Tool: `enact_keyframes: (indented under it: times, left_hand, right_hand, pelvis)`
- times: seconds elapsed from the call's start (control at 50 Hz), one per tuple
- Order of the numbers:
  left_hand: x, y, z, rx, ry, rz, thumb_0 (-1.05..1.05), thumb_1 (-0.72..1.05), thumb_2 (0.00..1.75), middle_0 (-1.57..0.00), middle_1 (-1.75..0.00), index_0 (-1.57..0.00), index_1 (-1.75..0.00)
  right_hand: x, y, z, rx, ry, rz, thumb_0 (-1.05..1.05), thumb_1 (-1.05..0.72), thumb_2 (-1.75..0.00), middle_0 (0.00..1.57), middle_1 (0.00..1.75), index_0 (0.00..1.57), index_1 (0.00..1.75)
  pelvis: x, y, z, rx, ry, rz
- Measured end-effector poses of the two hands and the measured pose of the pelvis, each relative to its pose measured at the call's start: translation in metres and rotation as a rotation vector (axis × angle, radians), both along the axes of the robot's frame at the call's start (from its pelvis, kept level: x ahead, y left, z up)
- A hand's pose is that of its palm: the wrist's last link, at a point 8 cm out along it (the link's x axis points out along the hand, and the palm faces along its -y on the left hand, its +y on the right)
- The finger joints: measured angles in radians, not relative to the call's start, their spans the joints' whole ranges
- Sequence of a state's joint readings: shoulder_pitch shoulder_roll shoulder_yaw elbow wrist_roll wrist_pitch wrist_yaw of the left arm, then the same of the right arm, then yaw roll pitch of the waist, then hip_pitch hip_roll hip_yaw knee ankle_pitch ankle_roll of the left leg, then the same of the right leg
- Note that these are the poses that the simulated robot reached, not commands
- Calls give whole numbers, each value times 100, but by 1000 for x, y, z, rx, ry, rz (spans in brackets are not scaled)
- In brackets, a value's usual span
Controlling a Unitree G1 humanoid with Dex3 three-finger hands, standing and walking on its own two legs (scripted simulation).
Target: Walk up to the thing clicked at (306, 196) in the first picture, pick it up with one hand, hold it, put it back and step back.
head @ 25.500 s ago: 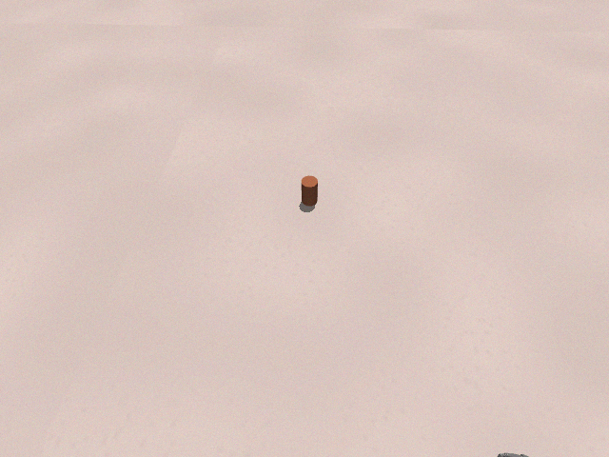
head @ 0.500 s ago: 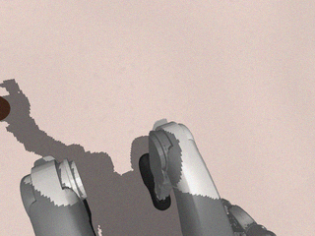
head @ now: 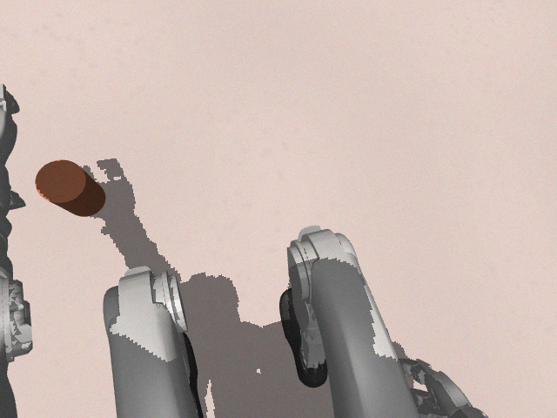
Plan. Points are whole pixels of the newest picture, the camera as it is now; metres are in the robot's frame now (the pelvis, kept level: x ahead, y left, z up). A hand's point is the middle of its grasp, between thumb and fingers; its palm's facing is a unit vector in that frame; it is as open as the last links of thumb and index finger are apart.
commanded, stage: withdraw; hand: left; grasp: from above
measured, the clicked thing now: (74, 190) +0.49 +0.27 -0.29
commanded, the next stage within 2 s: home in 0.62 s
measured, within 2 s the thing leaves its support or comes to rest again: neither
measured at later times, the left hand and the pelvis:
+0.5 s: hand (16, 175) +0.47 +0.29 -0.12, palm faces -0.49 -0.03 -0.87, open 14.0 cm; pelvis -0.02 +0.00 +0.02, yaw +1 degrees
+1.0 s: hand out of the picture +0.47 +0.31 -0.07, palm faces -0.42 -0.14 -0.90, open 12.5 cm; pelvis -0.01 +0.01 +0.05, yaw +1 degrees
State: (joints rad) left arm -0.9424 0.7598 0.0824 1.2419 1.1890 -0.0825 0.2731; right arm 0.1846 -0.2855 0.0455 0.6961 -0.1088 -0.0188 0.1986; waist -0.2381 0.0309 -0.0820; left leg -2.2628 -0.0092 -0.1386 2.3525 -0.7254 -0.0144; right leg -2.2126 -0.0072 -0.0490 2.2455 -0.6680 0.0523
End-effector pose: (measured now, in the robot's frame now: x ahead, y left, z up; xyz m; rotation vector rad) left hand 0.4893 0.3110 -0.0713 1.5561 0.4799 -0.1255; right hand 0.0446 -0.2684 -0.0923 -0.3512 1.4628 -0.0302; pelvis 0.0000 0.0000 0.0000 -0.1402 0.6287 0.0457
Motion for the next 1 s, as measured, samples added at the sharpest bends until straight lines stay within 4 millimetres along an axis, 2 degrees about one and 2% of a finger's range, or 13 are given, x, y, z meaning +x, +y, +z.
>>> enact_keyframes:
  times: [0.06,0.14,0.2,0.26,0.36,0.56,0.62,0.68,0.76,0.84,0.92,1.0]
  left_hand:
    - [-5,3,29,0,44,2,0,-56,103,-9,-101,-8,-102]
    - [-9,0,57,-29,86,-18,0,-56,103,-9,-101,-8,-102]
    - [-11,-4,68,-46,96,-46,0,-55,102,-10,-101,-9,-102]
    - [-12,-8,70,-55,98,-71,0,-54,102,-11,-100,-9,-101]
    - [-14,-14,55,-57,112,-98,0,-53,101,-12,-99,-10,-100]
    - [-10,-19,-11,-66,101,-122,0,-51,100,-12,-99,-12,-100]
    - [-5,-15,-20,-62,51,-100,0,-51,99,-13,-99,-12,-99]
    - [0,-7,-19,-43,8,-69,0,-50,98,-13,-99,-13,-99]
    - [3,2,-5,-18,-5,-28,0,-49,97,-14,-98,-14,-97]
    - [3,6,15,-14,29,-7,0,-45,94,-16,-95,-16,-94]
    - [-1,4,37,-47,53,-11,0,-34,92,-20,-84,-19,-84]
    - [-17,1,61,-118,47,-5,0,-14,87,-21,-68,-20,-68]
  right_hand:
    - [11,0,10,1,-34,-1,1,-93,-91,21,30,20,30]
    - [21,-2,26,-18,-70,13,0,-93,-91,21,30,20,30]
    - [22,-6,37,-44,-81,26,0,-93,-91,21,30,20,30]
    - [19,-11,45,-72,-79,31,0,-93,-91,21,30,20,30]
    - [4,-15,48,-110,-57,29,0,-92,-90,20,30,20,30]
    - [-40,-5,26,-119,38,5,0,-92,-90,20,29,20,30]
    - [-49,1,17,-107,57,-15,0,-92,-90,20,29,20,30]
    - [-54,8,9,-90,67,-40,1,-91,-90,21,29,20,30]
    - [-50,15,4,-61,64,-67,1,-91,-90,21,29,20,30]
    - [-38,19,8,-37,48,-75,1,-91,-89,21,29,20,30]
    - [-22,18,22,-33,15,-71,1,-90,-89,21,29,20,30]
    - [-2,13,42,-38,-27,-63,1,-90,-89,21,29,20,30]
  pelvis:
    - [-3,0,16,10,-1,6]
    - [-8,0,34,18,-9,13]
    - [-11,-1,42,20,-13,17]
    - [-14,-1,45,22,-17,19]
    - [-18,-1,41,20,-24,17]
    - [-20,2,7,1,-33,8]
    - [-19,2,-3,-3,-32,7]
    - [-17,3,-8,-2,-26,7]
    - [-14,4,-5,0,-8,8]
    - [-11,5,8,3,6,8]
    - [-8,7,25,0,13,11]
    - [-6,9,47,-4,14,19]
